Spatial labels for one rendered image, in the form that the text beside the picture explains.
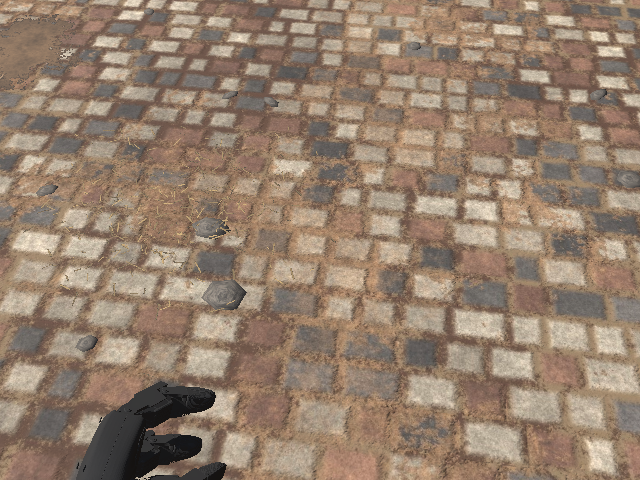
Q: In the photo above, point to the robot left hand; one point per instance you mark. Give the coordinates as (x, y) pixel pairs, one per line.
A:
(122, 449)

